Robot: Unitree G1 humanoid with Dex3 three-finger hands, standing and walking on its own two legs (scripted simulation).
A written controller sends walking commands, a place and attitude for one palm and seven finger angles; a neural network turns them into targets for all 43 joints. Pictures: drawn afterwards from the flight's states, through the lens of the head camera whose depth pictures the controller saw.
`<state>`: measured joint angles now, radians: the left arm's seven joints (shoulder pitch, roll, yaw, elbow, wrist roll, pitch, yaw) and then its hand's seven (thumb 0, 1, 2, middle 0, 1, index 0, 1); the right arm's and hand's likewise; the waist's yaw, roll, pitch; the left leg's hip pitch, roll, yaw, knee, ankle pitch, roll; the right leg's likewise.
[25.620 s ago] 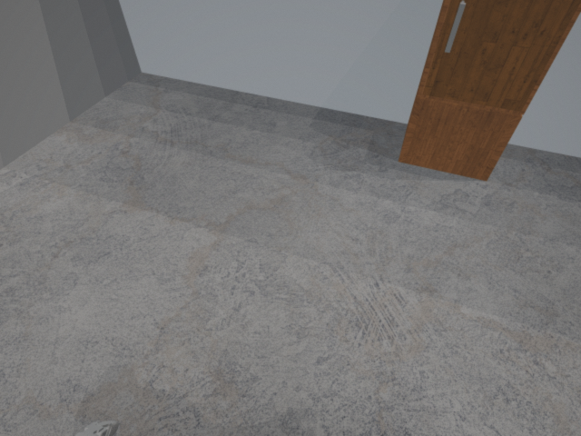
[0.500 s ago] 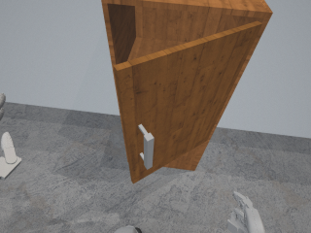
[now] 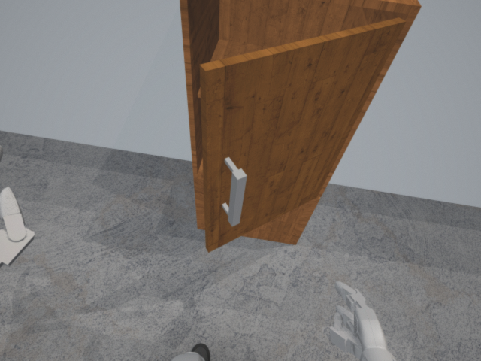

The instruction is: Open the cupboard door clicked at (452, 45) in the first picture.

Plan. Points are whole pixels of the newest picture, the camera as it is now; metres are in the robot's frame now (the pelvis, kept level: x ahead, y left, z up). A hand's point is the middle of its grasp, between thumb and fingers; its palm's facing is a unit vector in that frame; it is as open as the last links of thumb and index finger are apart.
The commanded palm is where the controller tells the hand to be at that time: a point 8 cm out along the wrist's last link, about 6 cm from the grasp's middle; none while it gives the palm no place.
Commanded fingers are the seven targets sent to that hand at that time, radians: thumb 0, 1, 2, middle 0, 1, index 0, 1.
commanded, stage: stop stepping back and stand still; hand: left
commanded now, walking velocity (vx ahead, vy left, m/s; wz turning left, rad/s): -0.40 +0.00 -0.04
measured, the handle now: (231, 193) +0.44 +0.06 -0.04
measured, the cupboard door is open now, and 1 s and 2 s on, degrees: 39 39 39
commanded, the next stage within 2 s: let the arm hang, fingers relaxed in 0.82 s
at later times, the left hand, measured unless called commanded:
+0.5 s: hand (37, 317) +0.14 +0.22 +0.16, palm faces +0.35 -0.84 -0.41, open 7.4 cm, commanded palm +0.08 +0.27 +0.18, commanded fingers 0.00 0.90 0.90 -0.20 -0.30 -0.20 -0.30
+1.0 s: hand (46, 340) +0.13 +0.25 +0.06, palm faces +0.28 -0.84 -0.46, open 7.4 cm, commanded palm none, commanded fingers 0.00 0.90 0.90 -0.20 -0.30 -0.20 -0.30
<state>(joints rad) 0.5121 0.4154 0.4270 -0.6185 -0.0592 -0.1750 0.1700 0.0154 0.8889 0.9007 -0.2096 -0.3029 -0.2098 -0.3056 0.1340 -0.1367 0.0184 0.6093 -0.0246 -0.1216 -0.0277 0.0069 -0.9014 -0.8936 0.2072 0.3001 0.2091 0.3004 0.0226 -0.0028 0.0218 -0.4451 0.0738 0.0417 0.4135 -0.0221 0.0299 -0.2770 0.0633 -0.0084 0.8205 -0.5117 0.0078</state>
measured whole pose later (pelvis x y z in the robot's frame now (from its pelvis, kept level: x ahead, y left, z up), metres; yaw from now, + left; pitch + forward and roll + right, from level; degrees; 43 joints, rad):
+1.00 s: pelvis -0.08 -0.01 -0.01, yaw +0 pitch -1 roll -2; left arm 0.36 0.37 0.23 -0.05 0.01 -0.10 0.06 0.00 0.89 0.90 -0.21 -0.30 -0.21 -0.30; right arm 0.15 -0.26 0.02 0.77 -0.01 -0.11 -0.02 0.00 -0.90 -0.89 0.21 0.30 0.21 0.30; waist 0.04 0.07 -0.03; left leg -0.41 -0.01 -0.02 0.55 -0.13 0.03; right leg -0.15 0.04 -0.05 0.52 -0.37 -0.02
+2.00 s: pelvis -0.05 -0.05 +0.00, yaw +0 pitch -3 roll +1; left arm 0.31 0.08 0.01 1.12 0.00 0.00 0.05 0.00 0.91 0.90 -0.20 -0.30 -0.20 -0.30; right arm 0.29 -0.12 0.00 1.15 -0.02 0.02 -0.05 0.00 -0.91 -0.89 0.20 0.30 0.20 0.30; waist -0.01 0.00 0.05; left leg -0.27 0.00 -0.03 0.50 -0.17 -0.02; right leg 0.00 0.05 -0.05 0.44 -0.39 -0.07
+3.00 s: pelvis -0.04 -0.04 -0.01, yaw -6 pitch -2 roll +0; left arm 0.31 0.14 0.06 1.08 0.01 0.05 0.02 0.00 0.91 0.90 -0.20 -0.30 -0.20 -0.30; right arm 0.22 -0.16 -0.04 1.07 -0.02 0.03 -0.06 0.00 -0.91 -0.89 0.20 0.30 0.20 0.30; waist 0.01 0.00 0.09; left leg -0.30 0.04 0.07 0.58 -0.24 -0.01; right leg -0.07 0.07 0.05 0.53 -0.42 -0.06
